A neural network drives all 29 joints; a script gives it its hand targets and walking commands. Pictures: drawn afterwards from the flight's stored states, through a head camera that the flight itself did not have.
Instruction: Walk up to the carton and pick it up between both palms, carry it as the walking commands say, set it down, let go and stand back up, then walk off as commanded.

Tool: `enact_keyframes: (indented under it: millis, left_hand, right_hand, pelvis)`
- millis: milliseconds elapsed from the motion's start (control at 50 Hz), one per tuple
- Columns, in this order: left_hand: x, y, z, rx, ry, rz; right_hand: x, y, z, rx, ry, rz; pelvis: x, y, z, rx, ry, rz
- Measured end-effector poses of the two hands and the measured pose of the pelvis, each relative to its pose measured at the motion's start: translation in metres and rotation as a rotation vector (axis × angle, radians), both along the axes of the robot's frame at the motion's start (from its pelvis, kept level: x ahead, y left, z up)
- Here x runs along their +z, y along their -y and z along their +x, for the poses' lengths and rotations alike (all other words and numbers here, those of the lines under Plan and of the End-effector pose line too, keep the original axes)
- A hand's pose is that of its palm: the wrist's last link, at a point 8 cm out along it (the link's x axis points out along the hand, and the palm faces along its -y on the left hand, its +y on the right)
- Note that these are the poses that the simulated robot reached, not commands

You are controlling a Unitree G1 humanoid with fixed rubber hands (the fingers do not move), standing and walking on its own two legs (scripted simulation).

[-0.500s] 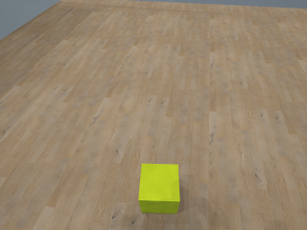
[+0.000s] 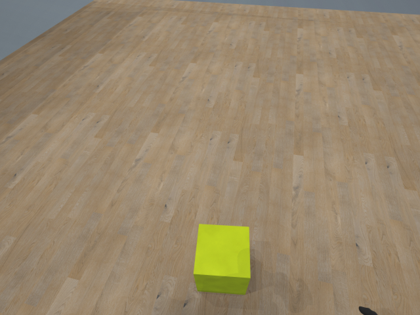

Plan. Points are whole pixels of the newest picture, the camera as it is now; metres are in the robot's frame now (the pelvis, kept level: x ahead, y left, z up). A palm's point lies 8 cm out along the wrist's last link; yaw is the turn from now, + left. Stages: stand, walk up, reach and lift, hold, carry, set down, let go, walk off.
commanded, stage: walk up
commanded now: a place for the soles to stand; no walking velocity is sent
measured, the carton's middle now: (222, 260) +0.46 -0.01 -0.64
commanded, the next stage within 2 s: reach and lift in 0.22 s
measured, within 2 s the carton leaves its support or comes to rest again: neither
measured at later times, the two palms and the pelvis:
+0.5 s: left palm out of the picture +0.16 +0.29 -0.11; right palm (356, 313) +0.17 -0.26 -0.11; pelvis -0.02 +0.00 -0.01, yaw -3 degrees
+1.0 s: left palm (116, 276) +0.26 +0.25 -0.16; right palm (320, 276) +0.25 -0.23 -0.17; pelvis -0.05 +0.01 -0.07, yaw -3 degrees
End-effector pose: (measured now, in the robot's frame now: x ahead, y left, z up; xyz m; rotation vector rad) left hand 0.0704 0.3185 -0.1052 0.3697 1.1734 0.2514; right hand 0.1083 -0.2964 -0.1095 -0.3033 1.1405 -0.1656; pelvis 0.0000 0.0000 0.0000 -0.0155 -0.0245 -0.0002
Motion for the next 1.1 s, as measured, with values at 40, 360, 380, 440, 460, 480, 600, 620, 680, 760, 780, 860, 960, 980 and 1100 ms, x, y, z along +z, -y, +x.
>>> enact_keyframes:
  millis: [40,360,380,440,460,480,600,620,680,760,780,860,960,980,1100]
  left_hand:
    - [0.001,0.003,-0.006,-0.006,-0.01,0.0]
    - [0.003,0.012,0.041,0.048,0.117,-0.06]
    - [0.005,0.016,0.052,0.031,0.128,-0.068]
    - [0.003,0.023,0.075,-0.017,0.131,-0.075]
    - [0.001,0.024,0.08,-0.022,0.128,-0.076]
    - [-0.002,0.024,0.083,-0.02,0.126,-0.078]
    - [-0.024,0.026,0.089,0.017,0.112,-0.11]
    - [-0.028,0.027,0.09,0.019,0.112,-0.117]
    - [-0.037,0.03,0.098,0.012,0.123,-0.128]
    - [-0.046,0.036,0.117,0.002,0.161,-0.131]
    - [-0.047,0.038,0.123,-0.003,0.175,-0.132]
    - [-0.049,0.048,0.152,-0.035,0.236,-0.139]
    - [-0.053,0.06,0.18,-0.057,0.27,-0.168]
    - [-0.055,0.062,0.184,-0.059,0.271,-0.171]
    - [-0.074,0.073,0.208,-0.063,0.276,-0.195]
  right_hand:
    - [-0.001,0.0,0.001,-0.002,-0.001,0.005]
    - [-0.009,-0.021,0.027,0.017,0.031,0.029]
    - [-0.008,-0.025,0.033,0.033,0.032,0.034]
    - [-0.002,-0.036,0.05,0.082,0.059,0.028]
    - [0.001,-0.038,0.055,0.086,0.074,0.024]
    - [0.002,-0.04,0.059,0.084,0.086,0.022]
    - [-0.011,-0.038,0.066,0.027,0.067,0.019]
    - [-0.014,-0.037,0.068,0.018,0.066,0.021]
    - [-0.026,-0.039,0.077,0.01,0.075,0.029]
    - [-0.038,-0.044,0.097,0.02,0.131,0.041]
    - [-0.041,-0.046,0.103,0.021,0.15,0.049]
    - [-0.049,-0.055,0.124,0.039,0.202,0.081]
    - [-0.055,-0.066,0.141,0.044,0.235,0.101]
    - [-0.056,-0.067,0.143,0.034,0.234,0.103]
    - [-0.065,-0.067,0.162,-0.025,0.257,0.122]
  pelvis:
    - [0.0,0.001,0.001,0.005,-0.003,-0.009]
    - [-0.012,-0.002,-0.015,0.003,-0.021,0.003]
    - [-0.012,-0.001,-0.017,-0.002,-0.027,0.002]
    - [-0.011,0.001,-0.02,-0.022,-0.045,0.007]
    - [-0.012,0.002,-0.02,-0.031,-0.053,0.008]
    - [-0.013,0.003,-0.019,-0.039,-0.061,0.009]
    - [-0.024,0.002,-0.012,-0.047,-0.134,0.007]
    - [-0.027,0.001,-0.012,-0.044,-0.147,0.005]
    - [-0.035,-0.001,-0.013,-0.039,-0.192,-0.003]
    - [-0.045,-0.005,-0.02,-0.042,-0.255,-0.007]
    - [-0.047,-0.005,-0.022,-0.044,-0.269,-0.007]
    - [-0.056,-0.007,-0.034,-0.05,-0.32,-0.002]
    - [-0.065,-0.007,-0.048,-0.053,-0.363,0.001]
    - [-0.066,-0.007,-0.051,-0.053,-0.37,0.0]
    - [-0.076,-0.007,-0.067,-0.056,-0.42,-0.003]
